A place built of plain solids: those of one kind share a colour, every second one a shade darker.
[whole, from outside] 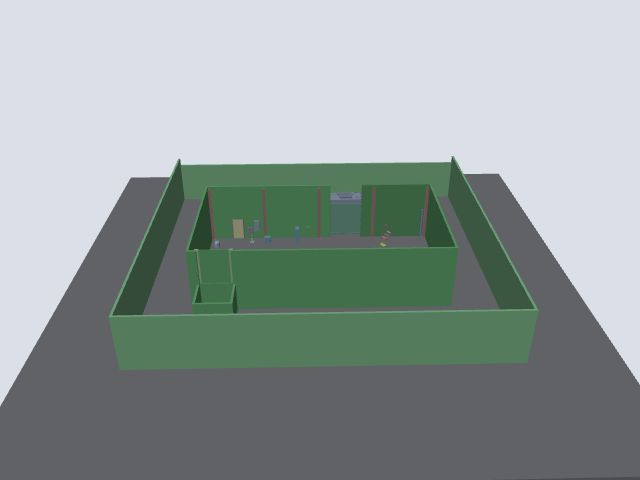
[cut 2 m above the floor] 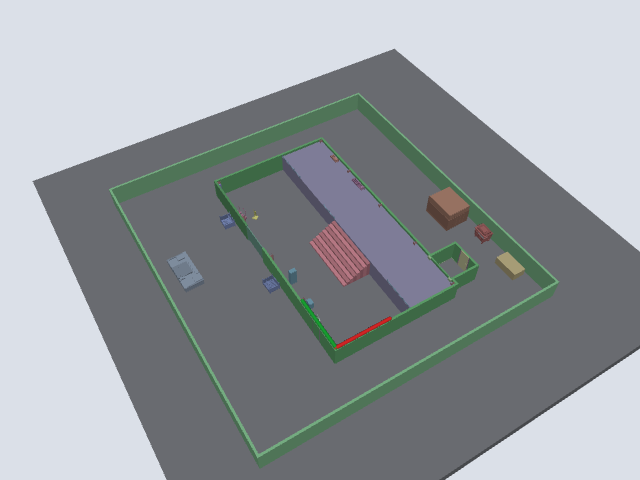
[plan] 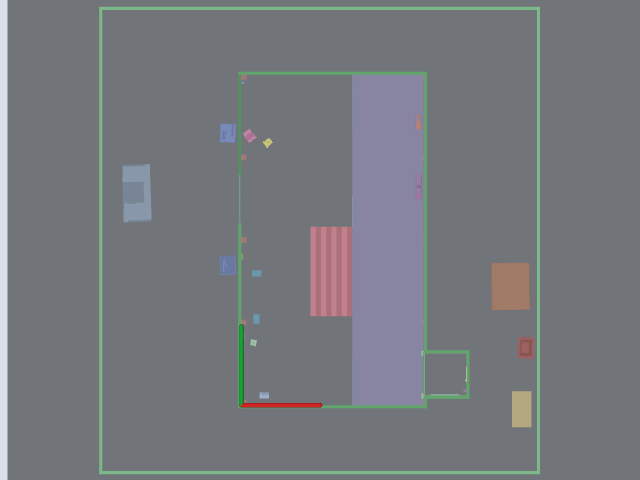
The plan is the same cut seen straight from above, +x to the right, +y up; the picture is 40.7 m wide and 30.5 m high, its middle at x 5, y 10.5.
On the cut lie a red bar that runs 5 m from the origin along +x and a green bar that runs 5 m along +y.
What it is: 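A split-level store; one tall room on two levels; a low floor behind the doors and a raised floor 1.75 m over it, whose front bears 2 heads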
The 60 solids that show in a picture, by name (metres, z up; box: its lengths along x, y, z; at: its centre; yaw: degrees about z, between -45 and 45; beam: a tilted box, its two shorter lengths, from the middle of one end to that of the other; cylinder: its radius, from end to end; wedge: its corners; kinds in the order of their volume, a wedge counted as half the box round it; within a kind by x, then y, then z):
{
 "raised_floor_bank_1": {"box": [4.55, 21.0, 1.8], "at": [9.32, 10.5, 0.85]},
 "yard_bound_1": {"box": [0.2, 29.7, 4.1], "at": [-8.93, 10.47, 2.0]},
 "yard_bound_2": {"box": [28.02, 0.2, 4.8], "at": [4.98, -4.28, 2.35]},
 "yard_bound_3": {"box": [28.02, 0.2, 4.8], "at": [4.98, 25.22, 2.35]},
 "yard_bound_4": {"box": [0.2, 29.7, 4.8], "at": [18.89, 10.47, 2.35]},
 "wall_1": {"box": [0.2, 11.81, 5.65], "at": [-0.1, 5.7, 2.77]},
 "wall_2": {"box": [0.2, 6.61, 5.65], "at": [-0.1, 17.9, 2.77]},
 "wall_3": {"box": [12.0, 0.2, 5.65], "at": [5.8, -0.1, 2.77]},
 "wall_4": {"box": [12.0, 0.2, 5.65], "at": [5.8, 21.1, 2.77]},
 "wall_5": {"box": [0.06, 2.82, 5.65], "at": [11.57, 1.95, 2.77]},
 "wall_6": {"box": [0.06, 2.7, 2.55], "at": [11.63, 1.95, 1.23]},
 "wall_7": {"box": [0.2, 0.8, 5.65], "at": [11.7, 0.2, 2.77]},
 "wall_8": {"box": [0.2, 17.9, 5.65], "at": [11.7, 12.25, 2.77]},
 "wall_9": {"box": [2.9, 0.2, 2.55], "at": [13.05, 0.5, 1.23]},
 "wall_10": {"box": [2.9, 0.2, 2.55], "at": [13.05, 3.4, 1.23]},
 "wall_11": {"box": [0.2, 3.1, 2.55], "at": [14.4, 1.95, 1.23]},
 "beyond_container_1": {"box": [0.02, 3.0, 1.48], "at": [15.93, 7.54, 0.68], "yaw": 0.6},
 "beyond_container_2": {"box": [2.32, 2.93, 2.59], "at": [17.12, 7.53, 1.24], "yaw": 0.6},
 "beyond_container_3": {"box": [2.44, 0.037, 1.48], "at": [17.14, 6.07, 0.68], "yaw": 0.6},
 "door_landing_1": {"box": [0.35, 5.7, 0.24], "at": [4.57, 8.5, 0.07]},
 "door_landing_2": {"box": [0.35, 5.7, 0.44], "at": [4.9, 8.5, 0.17]},
 "door_landing_3": {"box": [0.35, 5.7, 0.63], "at": [5.23, 8.5, 0.27]},
 "door_landing_4": {"box": [0.35, 5.7, 0.83], "at": [5.57, 8.5, 0.36]},
 "door_landing_5": {"box": [0.35, 5.7, 1.02], "at": [5.9, 8.5, 0.46]},
 "door_landing_6": {"box": [0.35, 5.7, 1.22], "at": [6.23, 8.5, 0.56]},
 "door_landing_7": {"box": [0.35, 5.7, 1.41], "at": [6.56, 8.5, 0.66]},
 "door_landing_8": {"box": [0.35, 5.7, 1.61], "at": [6.89, 8.5, 0.75]},
 "beyond_skip_1": {"box": [0.28, 0.88, 0.047], "at": [-7.35, 12.06, 1.22], "yaw": 1.9},
 "beyond_skip_2": {"box": [0.56, 0.29, 0.11], "at": [-7.28, 14.34, 1.25], "yaw": 1.9},
 "beyond_skip_3": {"box": [0.57, 0.94, 0.07], "at": [-6.98, 13.27, 1.33], "yaw": 1.9},
 "beyond_skip_4": {"box": [1.35, 1.33, 0.15], "at": [-6.86, 13.53, 1.27], "yaw": 1.9},
 "beyond_skip_5": {"box": [1.45, 0.13, 0.047], "at": [-6.86, 15.23, 1.22], "yaw": 1.9},
 "beyond_skip_6": {"box": [1.71, 3.53, 0.54], "at": [-6.64, 13.48, 0.92], "yaw": 1.9},
 "beyond_skip_7": {"box": [1.33, 1.98, 1.05], "at": [-6.64, 13.65, 0.67], "yaw": 1.9},
 "beyond_skip_8": {"box": [0.64, 0.5, 0.13], "at": [-6.44, 14.89, 1.26], "yaw": 1.9},
 "beyond_skip_9": {"box": [1.47, 0.12, 0.047], "at": [-6.43, 11.71, 1.22], "yaw": 1.9},
 "beyond_skip_10": {"box": [0.74, 0.71, 0.06], "at": [-6.08, 12.18, 1.22], "yaw": 1.9},
 "beyond_skip_11": {"box": [0.31, 2.73, 0.06], "at": [-5.93, 13.96, 1.22], "yaw": 1.9},
 "beyond_pallets_1": {"box": [1.24, 2.28, 0.8], "at": [17.82, -0.26, 0.39], "yaw": 0.1},
 "pier_1": {"box": [0.17, 0.34, 5.65], "at": [11.52, 0.6, 2.77]},
 "pier_2": {"box": [0.17, 0.34, 5.65], "at": [11.52, 3.3, 2.77]},
 "roller_shutter_1": {"box": [0.06, 2.86, 3.32], "at": [-0.12, 13.1, 1.94]},
 "roller_shutter_2": {"box": [0.1, 2.85, 0.048], "at": [-0.1, 13.1, 0.3]},
 "roller_shutter_3": {"box": [0.07, 2.86, 0.14], "at": [-0.1, 13.1, 0.38]},
 "tote_stack_1": {"box": [0.4, 0.6, 0.71], "at": [0.96, 5.48, 0.3]},
 "tote_stack_2": {"box": [0.6, 0.4, 1.65], "at": [0.98, 8.38, 0.78]},
 "beyond_waste_container_1": {"box": [0.47, 0.67, 0.22], "at": [18.03, 3.65, 1.18], "yaw": -2.7},
 "beyond_waste_container_2": {"box": [1.02, 1.36, 0.09], "at": [18.08, 3.64, 1.09], "yaw": -2.7},
 "beyond_waste_container_3": {"box": [0.77, 1.06, 0.19], "at": [18.08, 3.65, 1.17], "yaw": -2.7},
 "door_leaf_1": {"box": [0.044, 1.0, 2.15], "at": [0.0, 2.6, 1.02]},
 "door_leaf_2": {"box": [0.044, 1.0, 2.15], "at": [14.3, 1.95, 1.02]},
 "beyond_stillage_1": {"box": [1.0, 1.2, 0.042], "at": [-0.86, 8.9, 0.15], "yaw": 2.9},
 "beyond_stillage_2": {"box": [1.0, 1.2, 0.042], "at": [-0.86, 17.3, 0.15], "yaw": -2.3},
 "distribution_board_1": {"box": [0.18, 0.5, 1.1], "at": [0.09, 4.42, 1.4]},
 "steel_column_1": {"box": [0.014, 0.26, 5.45], "at": [0.26, 0.14, 2.67]},
 "steel_column_2": {"box": [0.014, 0.26, 5.45], "at": [0.26, 5.25, 2.67]},
 "steel_column_3": {"box": [0.014, 0.26, 5.45], "at": [0.26, 10.5, 2.67]},
 "steel_column_4": {"box": [0.014, 0.26, 5.45], "at": [0.26, 15.75, 2.67]},
 "steel_column_5": {"box": [0.014, 0.26, 5.45], "at": [0.26, 20.86, 2.67]},
 "downpipe_1": {"box": [0.2, 0.14, 3.05], "at": [0.1, 20.49, 1.49]}
}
